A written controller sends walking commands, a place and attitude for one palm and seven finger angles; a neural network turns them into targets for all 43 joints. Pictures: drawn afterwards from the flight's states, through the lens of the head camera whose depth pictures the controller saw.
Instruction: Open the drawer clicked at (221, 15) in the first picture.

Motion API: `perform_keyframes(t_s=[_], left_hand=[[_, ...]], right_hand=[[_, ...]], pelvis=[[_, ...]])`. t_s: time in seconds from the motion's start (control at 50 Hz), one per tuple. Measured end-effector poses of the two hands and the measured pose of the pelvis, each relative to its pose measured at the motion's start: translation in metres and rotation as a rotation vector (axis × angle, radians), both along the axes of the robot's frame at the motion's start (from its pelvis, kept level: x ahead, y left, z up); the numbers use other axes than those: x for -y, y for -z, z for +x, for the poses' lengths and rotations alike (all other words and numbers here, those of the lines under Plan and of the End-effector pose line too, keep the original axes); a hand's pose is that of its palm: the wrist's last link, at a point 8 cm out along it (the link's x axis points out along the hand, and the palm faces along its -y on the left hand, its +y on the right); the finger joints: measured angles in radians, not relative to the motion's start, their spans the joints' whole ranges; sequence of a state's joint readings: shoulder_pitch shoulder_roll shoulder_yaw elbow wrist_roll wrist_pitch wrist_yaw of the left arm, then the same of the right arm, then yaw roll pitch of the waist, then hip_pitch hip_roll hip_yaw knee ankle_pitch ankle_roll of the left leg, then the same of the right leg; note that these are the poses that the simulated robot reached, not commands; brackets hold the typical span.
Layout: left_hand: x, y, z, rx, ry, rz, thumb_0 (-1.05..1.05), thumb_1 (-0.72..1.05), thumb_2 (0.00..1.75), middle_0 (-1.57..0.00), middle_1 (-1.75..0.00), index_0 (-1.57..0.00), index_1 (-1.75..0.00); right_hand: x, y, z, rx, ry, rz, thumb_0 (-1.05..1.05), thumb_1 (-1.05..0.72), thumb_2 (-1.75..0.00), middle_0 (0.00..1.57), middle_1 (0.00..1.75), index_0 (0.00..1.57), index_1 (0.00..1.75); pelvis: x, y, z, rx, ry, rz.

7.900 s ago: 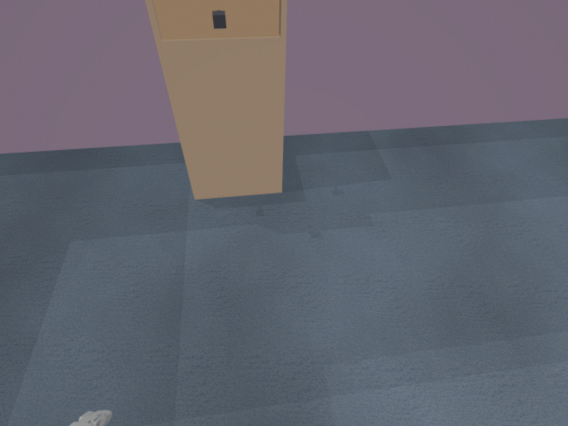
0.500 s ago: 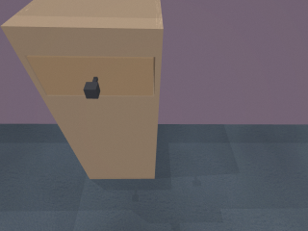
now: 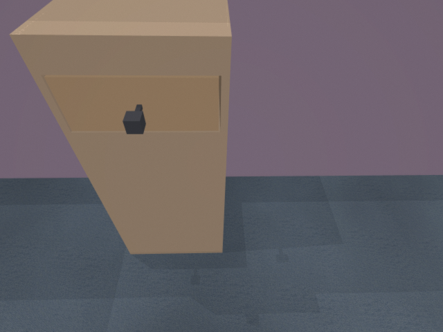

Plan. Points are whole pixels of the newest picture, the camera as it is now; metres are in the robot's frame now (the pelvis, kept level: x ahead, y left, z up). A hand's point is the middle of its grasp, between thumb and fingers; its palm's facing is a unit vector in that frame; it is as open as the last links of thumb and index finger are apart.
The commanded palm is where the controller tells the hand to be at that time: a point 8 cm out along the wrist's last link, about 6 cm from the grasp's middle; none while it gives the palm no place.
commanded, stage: come to a stop and stand still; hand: left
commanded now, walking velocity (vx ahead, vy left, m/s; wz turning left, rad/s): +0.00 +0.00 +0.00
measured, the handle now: (136, 117) +0.55 +0.23 +0.08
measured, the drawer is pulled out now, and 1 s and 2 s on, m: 0.00 0.00 0.00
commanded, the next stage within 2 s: look again from close up in 0.40 s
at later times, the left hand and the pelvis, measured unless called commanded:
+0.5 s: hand out of the picture +0.03 +0.23 -0.14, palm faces -0.02 -0.95 -0.32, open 7.4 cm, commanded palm none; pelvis -0.03 -0.01 +0.01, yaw +1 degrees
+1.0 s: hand out of the picture +0.02 +0.19 -0.15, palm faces +0.00 -0.97 -0.24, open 7.4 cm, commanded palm none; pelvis -0.02 -0.01 +0.02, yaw +0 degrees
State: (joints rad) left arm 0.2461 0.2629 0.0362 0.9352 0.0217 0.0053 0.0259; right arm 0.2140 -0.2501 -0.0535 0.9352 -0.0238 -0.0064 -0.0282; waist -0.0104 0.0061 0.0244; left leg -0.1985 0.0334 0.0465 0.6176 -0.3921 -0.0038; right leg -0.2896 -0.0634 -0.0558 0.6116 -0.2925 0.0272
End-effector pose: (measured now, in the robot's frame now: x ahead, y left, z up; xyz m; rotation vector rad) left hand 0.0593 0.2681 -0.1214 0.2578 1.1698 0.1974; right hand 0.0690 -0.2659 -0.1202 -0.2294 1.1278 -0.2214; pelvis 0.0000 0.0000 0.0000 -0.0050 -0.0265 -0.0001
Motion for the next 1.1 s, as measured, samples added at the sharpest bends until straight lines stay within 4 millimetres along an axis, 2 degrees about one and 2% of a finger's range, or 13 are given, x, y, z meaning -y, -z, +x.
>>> perform_keyframes(t_s=[0.12, 0.24, 0.36, 0.5, 0.62, 0.72, 0.84, 0.98, 1.1], left_hand=[[-0.012, -0.017, 0.015, 0.101, 0.04, 0.027, 0.01, 0.91, 0.9, -0.2, -0.3, -0.2, -0.3], [-0.018, -0.029, 0.013, 0.124, 0.062, 0.043, 0.01, 0.91, 0.9, -0.2, -0.3, -0.2, -0.3], [-0.019, -0.026, -0.007, 0.063, 0.05, 0.045, 0.01, 0.91, 0.9, -0.2, -0.3, -0.2, -0.3], [-0.009, -0.014, -0.039, -0.055, 0.023, 0.017, 0.01, 0.91, 0.9, -0.2, -0.3, -0.2, -0.3], [0.005, -0.006, -0.056, -0.125, 0.003, -0.016, 0.01, 0.91, 0.9, -0.2, -0.3, -0.2, -0.3], [0.015, -0.002, -0.06, -0.145, -0.007, -0.038, 0.01, 0.91, 0.9, -0.2, -0.3, -0.2, -0.3], [0.025, 0.0, -0.055, -0.139, -0.013, -0.057, 0.01, 0.91, 0.9, -0.2, -0.3, -0.2, -0.3], [0.03, 0.001, -0.046, -0.116, -0.015, -0.068, 0.01, 0.91, 0.9, -0.2, -0.3, -0.2, -0.3], [0.031, 0.001, -0.042, -0.109, -0.016, -0.072, 0.01, 0.91, 0.9, -0.2, -0.3, -0.2, -0.3]], right_hand=[[0.014, -0.015, 0.009, 0.081, -0.049, -0.029, 0.01, -0.91, -0.89, 0.2, 0.3, 0.2, 0.3], [0.022, -0.022, -0.004, 0.07, -0.079, -0.04, 0.01, -0.91, -0.89, 0.2, 0.3, 0.2, 0.3], [0.026, -0.016, -0.032, -0.02, -0.071, -0.032, 0.01, -0.91, -0.89, 0.2, 0.3, 0.2, 0.3], [0.021, -0.006, -0.067, -0.148, -0.043, -0.004, 0.01, -0.91, -0.89, 0.2, 0.3, 0.2, 0.3], [0.012, -0.001, -0.08, -0.212, -0.024, 0.023, 0.01, -0.91, -0.89, 0.2, 0.3, 0.2, 0.3], [0.004, 0.001, -0.077, -0.219, -0.016, 0.042, 0.01, -0.91, -0.89, 0.2, 0.3, 0.2, 0.3], [-0.005, 0.003, -0.064, -0.197, -0.017, 0.06, 0.01, -0.91, -0.89, 0.2, 0.3, 0.2, 0.3], [-0.013, 0.003, -0.049, -0.164, -0.018, 0.071, 0.01, -0.91, -0.89, 0.2, 0.3, 0.2, 0.3], [-0.017, 0.002, -0.045, -0.155, -0.015, 0.075, 0.01, -0.91, -0.89, 0.2, 0.3, 0.2, 0.3]], pelvis=[[0.0, -0.003, -0.018, 0.022, -0.001, 0.002], [0.001, -0.008, -0.031, 0.022, -0.005, 0.007], [0.003, -0.011, -0.035, 0.015, -0.01, 0.01], [0.005, -0.013, -0.033, 0.01, -0.012, 0.01], [0.006, -0.014, -0.029, 0.011, -0.011, 0.008], [0.007, -0.015, -0.026, 0.012, -0.009, 0.007], [0.007, -0.016, -0.021, 0.01, -0.007, 0.006], [0.007, -0.016, -0.016, 0.014, -0.005, 0.005], [0.006, -0.017, -0.013, 0.016, -0.003, 0.004]])
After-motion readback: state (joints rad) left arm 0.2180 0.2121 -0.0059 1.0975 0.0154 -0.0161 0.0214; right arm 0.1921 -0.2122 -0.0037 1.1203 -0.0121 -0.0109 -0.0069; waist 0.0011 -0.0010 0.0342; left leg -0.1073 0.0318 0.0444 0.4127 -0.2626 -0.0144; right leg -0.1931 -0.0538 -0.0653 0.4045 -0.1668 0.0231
